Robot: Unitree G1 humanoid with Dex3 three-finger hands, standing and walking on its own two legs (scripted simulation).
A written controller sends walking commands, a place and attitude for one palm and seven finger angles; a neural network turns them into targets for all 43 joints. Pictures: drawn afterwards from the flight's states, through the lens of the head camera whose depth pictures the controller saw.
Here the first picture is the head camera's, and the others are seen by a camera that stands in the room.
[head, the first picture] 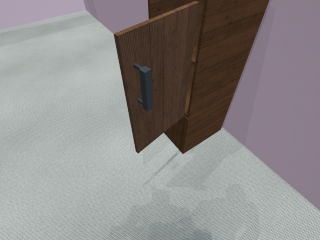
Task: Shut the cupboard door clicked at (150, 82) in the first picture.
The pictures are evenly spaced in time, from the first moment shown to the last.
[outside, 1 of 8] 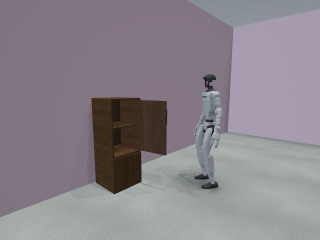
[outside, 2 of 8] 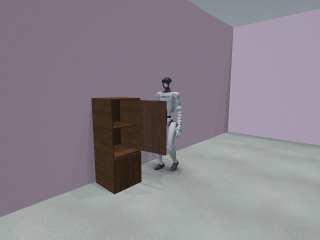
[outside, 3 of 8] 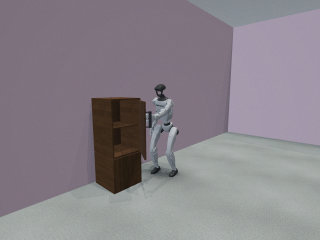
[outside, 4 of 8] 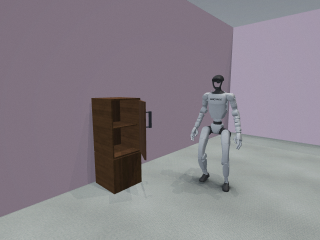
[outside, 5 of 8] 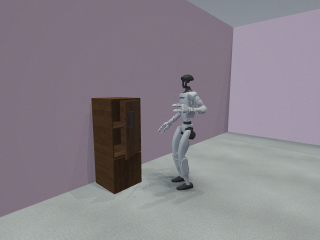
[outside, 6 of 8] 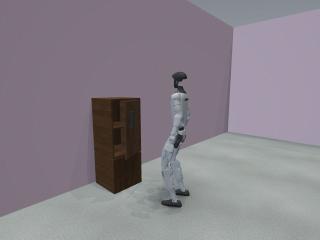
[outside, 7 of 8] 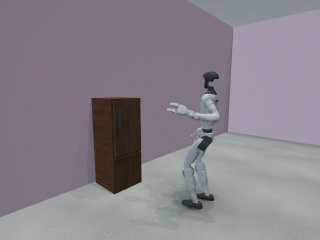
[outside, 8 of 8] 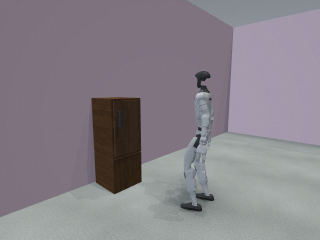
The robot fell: no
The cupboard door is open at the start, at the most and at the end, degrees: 100 100 0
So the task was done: yes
